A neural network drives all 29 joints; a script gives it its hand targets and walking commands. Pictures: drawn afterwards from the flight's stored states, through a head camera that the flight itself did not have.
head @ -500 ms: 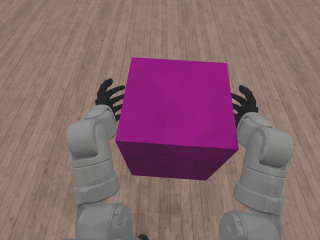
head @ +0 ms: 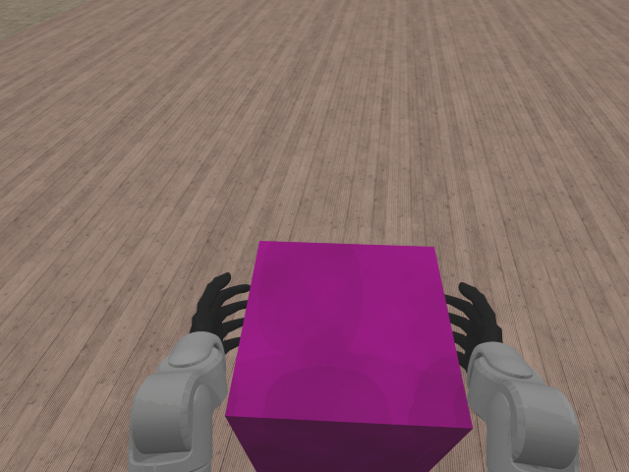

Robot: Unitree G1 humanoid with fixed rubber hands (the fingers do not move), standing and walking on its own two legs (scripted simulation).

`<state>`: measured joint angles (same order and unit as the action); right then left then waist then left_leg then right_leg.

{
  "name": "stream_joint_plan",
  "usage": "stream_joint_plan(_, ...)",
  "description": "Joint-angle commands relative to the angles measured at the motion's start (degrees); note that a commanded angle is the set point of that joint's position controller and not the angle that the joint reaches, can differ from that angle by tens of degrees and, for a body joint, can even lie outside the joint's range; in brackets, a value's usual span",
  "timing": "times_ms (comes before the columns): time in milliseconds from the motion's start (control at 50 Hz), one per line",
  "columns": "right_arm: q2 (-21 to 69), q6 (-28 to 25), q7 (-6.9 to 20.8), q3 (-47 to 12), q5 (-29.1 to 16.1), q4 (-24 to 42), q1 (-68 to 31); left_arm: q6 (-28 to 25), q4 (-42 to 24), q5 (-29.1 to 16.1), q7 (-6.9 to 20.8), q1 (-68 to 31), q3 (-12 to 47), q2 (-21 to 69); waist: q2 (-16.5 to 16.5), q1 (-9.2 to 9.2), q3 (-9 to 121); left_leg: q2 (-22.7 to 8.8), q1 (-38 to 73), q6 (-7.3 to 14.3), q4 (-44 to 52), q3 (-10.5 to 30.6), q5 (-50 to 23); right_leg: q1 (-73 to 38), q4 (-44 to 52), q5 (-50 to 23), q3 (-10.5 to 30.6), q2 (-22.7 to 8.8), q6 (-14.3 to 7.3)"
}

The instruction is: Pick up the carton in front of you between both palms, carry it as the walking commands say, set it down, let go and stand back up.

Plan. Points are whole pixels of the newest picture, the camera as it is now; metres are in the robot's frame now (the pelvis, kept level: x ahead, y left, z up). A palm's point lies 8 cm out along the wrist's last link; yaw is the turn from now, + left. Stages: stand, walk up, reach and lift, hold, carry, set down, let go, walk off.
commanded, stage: carry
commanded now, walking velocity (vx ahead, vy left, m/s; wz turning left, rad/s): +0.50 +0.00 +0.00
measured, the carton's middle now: (341, 367) +0.24 +0.01 +0.02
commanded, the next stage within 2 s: none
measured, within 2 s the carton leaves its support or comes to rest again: neither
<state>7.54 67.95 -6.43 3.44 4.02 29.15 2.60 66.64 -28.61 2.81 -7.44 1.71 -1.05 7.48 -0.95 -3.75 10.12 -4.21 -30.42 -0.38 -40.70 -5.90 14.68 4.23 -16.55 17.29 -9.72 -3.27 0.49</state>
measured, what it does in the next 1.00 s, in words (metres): walks ahead: left foot, then right foot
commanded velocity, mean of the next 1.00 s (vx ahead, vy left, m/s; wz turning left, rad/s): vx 0.50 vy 0.00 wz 0.00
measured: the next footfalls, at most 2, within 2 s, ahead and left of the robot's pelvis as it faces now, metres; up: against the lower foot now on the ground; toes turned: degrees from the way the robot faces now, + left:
left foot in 0.10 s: +0.24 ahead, +0.14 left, +0.00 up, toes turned +10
right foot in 0.56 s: +0.52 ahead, -0.10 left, +0.00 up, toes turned -13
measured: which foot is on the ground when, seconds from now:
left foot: up 0.00-0.08, down 0.10-0.60, up 0.62-1.00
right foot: down 0.00-0.12, up 0.14-0.54, down 0.56-1.00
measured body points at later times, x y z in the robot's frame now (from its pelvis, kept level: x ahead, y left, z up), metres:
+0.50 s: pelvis +0.32 +0.03 +0.00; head +0.28 +0.03 +0.45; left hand +0.56 +0.18 +0.10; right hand +0.55 -0.13 +0.09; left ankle +0.20 +0.13 -0.74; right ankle +0.43 -0.10 -0.72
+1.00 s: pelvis +0.65 +0.03 -0.01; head +0.63 +0.03 +0.44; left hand +0.89 +0.18 +0.09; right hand +0.89 -0.13 +0.09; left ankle +0.78 +0.13 -0.74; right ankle +0.48 -0.09 -0.74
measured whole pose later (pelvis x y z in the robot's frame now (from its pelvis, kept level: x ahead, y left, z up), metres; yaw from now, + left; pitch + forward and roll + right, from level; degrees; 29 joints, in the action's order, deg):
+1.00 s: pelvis +0.65 +0.03 -0.01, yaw -1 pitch +4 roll +0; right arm 7.8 67.9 -7.3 2.0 3.3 34.8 4.9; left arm 66.1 -33.8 1.6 -7.5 4.0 -0.6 7.6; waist -0.7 -1.3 8.5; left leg -4.3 -29.1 0.0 -28.7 -13.0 4.3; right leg -3.8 -16.5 23.1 -11.6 -5.0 3.2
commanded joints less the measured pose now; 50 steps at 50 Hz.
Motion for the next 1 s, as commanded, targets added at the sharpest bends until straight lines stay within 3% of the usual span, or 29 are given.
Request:
stream_joint_plan(0,40.42,-0.2,4.4,-33.33,-13.94,4.41,-19.84,1.49,-4.89,-15.84,6.12,-19.33,34.47,41.49,-6.03,4.42,3.15,5.08,22.7,0.99,13.49,-9.96,-9.71,5.85,-12.73,-27.76,-1.81,-6.49,-0.89)
stream_joint_plan(20,39.56,0.05,4.12,-33.15,-14.11,3.97,-20.61,1.83,-5.16,-15.54,5.7,-20.49,33.73,40.1,-0.32,5.28,4.17,0.73,29.05,2.69,14.73,-3.4,-4.96,12.74,-22.32,-22.98,-3.4,-3.33,0.89)
stream_joint_plan(40,38.42,0.16,3.92,-33.07,-15.13,4.63,-21.6,2.18,-6.68,-14.8,5.25,-20.56,33.13,38.89,12.57,5.48,5.93,-10.43,34.23,7.7,22.0,19.28,1.72,23.96,-37.66,-9.07,-3.66,3.02,2.84)
stream_joint_plan(60,39.16,0.38,3.99,-34.31,-16.43,6.72,-22.78,2.54,-6.62,-14.63,5.01,-19.47,33.16,39.17,17.06,5.58,8.54,-17.78,38.57,13.14,27.13,32.95,-1.39,31.91,-50.87,10.13,3.16,4.11,2.03)
stream_joint_plan(80,39.56,0.58,4.04,-34.21,-16.96,6.36,-23.1,2.78,-5.65,-15.01,4.89,-20.01,33.44,39.91,13.32,5.44,8.99,-20.71,36.13,14.15,27.49,34.87,-2.91,33.79,-57.21,13.2,8.14,0.85,0.87)
stream_joint_plan(100,40.11,0.45,4.25,-34.41,-17.58,7.89,-25.81,2.54,-6.06,-15.48,4.97,-22.26,33.62,41.54,9.33,5.53,8.09,-21.4,33.47,14.29,27.5,33.18,-5.37,34.7,-57.78,12.44,9.4,-1.35,-0.11)
stream_joint_plan(140,42.64,-0.1,5.15,-36.83,-19.21,8.82,-28.66,1.58,-4.9,-14.5,5.01,-22.93,33.48,44.04,4.56,4.94,6.98,-17.36,26.2,10.55,27.51,22.32,-3.48,30.41,-50.16,5.87,10.22,-4.25,-1.27)
stream_joint_plan(180,44.24,-0.77,5.93,-37.2,-20.14,8.45,-28.46,0.63,-4.99,-14.38,5.01,-22.71,33.85,46.47,6.05,4.93,7.28,-14.39,24.53,7.89,29.48,15.55,-3.27,27.23,-41.17,3.2,7.37,-3.83,-0.98)
stream_joint_plan(220,43.31,-0.59,6.38,-36.82,-19.66,5.69,-24.67,0.35,-3.14,-12.87,4.76,-19.3,33.76,47.15,8.91,5.03,6.33,-13.33,26.16,7.33,31.56,10.52,-2.22,29.37,-34.76,-1.23,5.58,-3.52,-1.13)
stream_joint_plan(320,41.6,-0.53,6.88,-36.69,-18.53,6.26,-23.52,0.58,-4.96,-12.51,4.85,-19.04,34.13,45.87,9.72,4.81,2.91,-11.54,28.42,7.99,32.69,4.64,-3.35,28.09,-18.66,-7.92,1.82,-2.17,0.01)
stream_joint_plan(400,38.54,0.58,5.55,-34.9,-16.96,6.9,-24.24,1.88,-6.43,-14.44,4.89,-22.42,34.63,42.67,9.72,4.91,-1.4,-11.39,26.09,6.9,31.51,1.29,-3.73,25.57,-13.86,-9.76,-0.7,-1.34,-0.53)
stream_joint_plan(460,36.04,1.67,4.12,-33.69,-15.5,6.1,-23.05,2.96,-4.25,-14.97,4.58,-20.59,33.11,40.02,7.62,4.31,-2.06,-9.48,26.65,5.2,24.97,-2.03,-9.8,19.19,-8.72,-11.08,-4.5,0.79,-0.62)
stream_joint_plan(480,35.35,2.03,3.68,-33.12,-14.83,5.15,-22.87,3.16,-3.82,-15.18,4.51,-20.55,32.4,39.03,6.16,3.77,-0.75,-7.88,24.76,3.89,18.86,-4.13,-16.15,13.09,-8.78,-9.14,-5.6,1.43,-1.19)
stream_joint_plan(500,34.95,2.42,3.24,-33.16,-14.52,5.07,-22.26,3.56,-2.07,-14.88,4.43,-19.17,31.72,38.11,3.9,2.73,2.75,-6.24,18.8,1.71,8.03,-7.26,-21.69,1.75,-10.12,-5.95,-3.27,0.28,-3.01)
stream_joint_plan(520,34.95,2.55,3.13,-33.27,-14.44,6.58,-22.46,3.39,-2.21,-14.57,4.4,-17.77,31.15,36.8,-8.75,1.66,7.58,-0.93,7.43,-1.06,-10.37,-7.89,-12.63,-8.93,-4.32,-0.89,17.37,-11.25,-7.19)
stream_joint_plan(540,35.42,2.83,3.08,-33.47,-14.72,6.19,-22.53,3.25,-1.2,-15.02,4.53,-17.5,30.89,37.16,-20.75,1.71,9.64,5.05,-6.5,-1.27,-22.56,-4.24,9.9,-18.06,2.03,-6.41,35.47,-20.13,-13.06)
stream_joint_plan(560,37.55,2.37,3.41,-34.77,-15.76,6.85,-23.96,2.76,-2.11,-15.85,5.09,-18.21,32.28,40.45,-16.12,1.99,9.08,2.69,-11.09,0.06,-30.63,1.9,13.71,-17.43,2.24,-14.77,35.28,-21.57,-14.74)
stream_joint_plan(580,40.62,1.83,4.09,-36.02,-16.44,6.77,-24.76,2.04,-2.71,-15.99,5.68,-19.26,32.8,43.67,-10.53,2.32,9.91,0.29,-12.67,0.62,-32.37,3.37,13.93,-16.64,0.48,-23.44,31.14,-20.77,-13.85)
stream_joint_plan(600,43.73,1.06,4.95,-36.52,-16.66,6.1,-24.39,1.31,-4.0,-16.27,6.27,-19.75,33.55,46.63,-4.82,2.41,10.37,-1.87,-10.98,0.61,-30.29,4.45,10.6,-13.57,-0.36,-27.45,25.14,-19.06,-11.37)
stream_joint_plan(620,46.86,0.08,5.72,-37.56,-16.68,6.27,-24.82,0.47,-5.56,-17.48,6.88,-22.23,35.25,49.43,-3.76,2.55,10.5,-2.61,-9.22,0.78,-23.95,4.83,8.15,-11.51,1.24,-23.38,21.48,-18.98,-9.29)
stream_joint_plan(660,50.74,-1.71,6.66,-38.46,-16.59,6.48,-24.63,-1.1,-6.85,-18.04,7.94,-23.19,37.03,53.17,-4.22,2.27,10.49,-2.29,-5.7,0.06,-14.98,2.48,5.12,-8.0,4.86,-13.8,15.75,-17.1,-7.15)
stream_joint_plan(700,50.92,-2.83,6.71,-38.65,-15.77,6.21,-22.75,-1.79,-6.74,-17.96,8.56,-21.4,37.49,52.33,-6.43,2.64,7.43,-2.18,-5.5,-0.37,-9.17,0.57,-0.51,-5.8,6.71,-13.04,11.47,-14.94,-6.7)
stream_joint_plan(780,47.5,-3.16,5.77,-38.23,-14.38,6.75,-18.56,-1.96,-6.87,-17.37,8.62,-17.91,37.16,48.38,-8.91,2.89,3.72,-0.25,-2.31,-0.36,4.53,-4.17,-8.18,-5.93,6.43,-20.24,3.0,-11.42,-5.66)
stream_joint_plan(820,45.22,-2.6,5.44,-38.28,-14.35,8.42,-19.34,-1.56,-7.45,-16.69,8.16,-16.52,36.58,45.3,-10.21,2.78,1.37,0.45,-0.27,-0.14,8.49,-6.45,-9.89,-5.11,6.33,-19.27,1.78,-11.54,-5.46)
stream_joint_plan(900,40.44,-0.79,5.03,-37.67,-15.96,10.53,-21.25,0.01,-9.23,-16.09,6.44,-17.29,35.18,40.81,-8.46,2.53,-1.8,1.52,5.5,0.48,12.16,-9.42,-11.33,-3.27,3.12,-20.41,1.75,-11.53,-4.73)
stream_joint_plan(920,38.71,-0.24,4.74,-36.71,-15.97,8.94,-20.08,0.7,-8.67,-15.61,5.92,-17.78,34.64,39.61,-7.49,3.26,-1.62,2.53,9.43,0.94,13.96,-10.09,-10.38,-2.63,-2.08,-24.55,-0.06,-10.34,-3.93)
stream_joint_plan(940,37.73,0.12,4.45,-35.89,-15.98,8.06,-19.12,1.28,-9.0,-15.04,5.38,-18.36,34.51,38.12,-4.21,4.27,1.19,3.74,18.03,1.94,15.13,-10.68,-6.27,-0.01,-10.97,-28.05,-2.44,-8.27,-2.8)
stream_joint_plan(960,36.72,0.51,4.2,-34.92,-16.17,7.88,-19.2,1.82,-9.4,-14.87,4.86,-18.99,34.02,36.56,-0.32,5.44,5.44,-0.05,29.3,3.07,15.62,-5.78,-1.52,6.62,-22.73,-25.08,-4.0,-5.58,-1.08)
stream_joint_plan(980,34.29,0.75,3.87,-33.23,-15.84,7.37,-18.7,2.6,-10.12,-15.42,4.46,-19.72,34.06,36.15,16.84,5.7,8.76,-15.18,37.37,7.76,23.06,19.82,2.11,19.32,-42.11,-9.56,-4.08,0.75,1.94)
